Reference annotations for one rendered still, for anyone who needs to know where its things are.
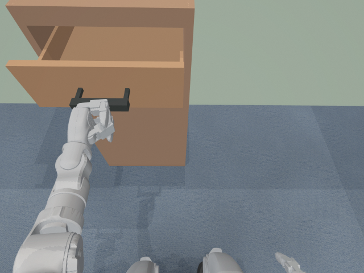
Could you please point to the right robot shin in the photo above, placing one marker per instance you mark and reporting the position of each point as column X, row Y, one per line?
column 216, row 250

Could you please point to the cabinet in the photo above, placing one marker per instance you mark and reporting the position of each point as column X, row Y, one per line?
column 143, row 136

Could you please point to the left robot forearm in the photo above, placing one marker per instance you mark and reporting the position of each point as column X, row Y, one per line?
column 65, row 206

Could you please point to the robot left upper arm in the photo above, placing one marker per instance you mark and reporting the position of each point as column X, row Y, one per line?
column 52, row 253

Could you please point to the handle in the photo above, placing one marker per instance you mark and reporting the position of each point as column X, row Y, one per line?
column 116, row 104

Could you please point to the right robot hand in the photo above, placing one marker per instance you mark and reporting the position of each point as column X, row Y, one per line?
column 290, row 265

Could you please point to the left robot thigh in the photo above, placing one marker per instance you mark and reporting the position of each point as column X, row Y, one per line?
column 144, row 266

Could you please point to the left robot hand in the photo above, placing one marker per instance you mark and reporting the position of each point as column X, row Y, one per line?
column 81, row 122

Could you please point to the drawer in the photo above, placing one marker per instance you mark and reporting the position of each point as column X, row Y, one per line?
column 104, row 61

